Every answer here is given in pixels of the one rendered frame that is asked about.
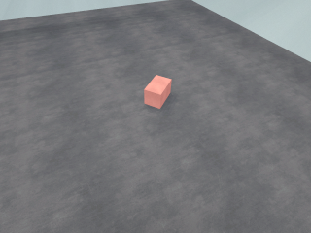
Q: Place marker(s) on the carton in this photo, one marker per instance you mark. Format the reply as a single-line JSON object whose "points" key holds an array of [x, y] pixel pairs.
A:
{"points": [[157, 91]]}

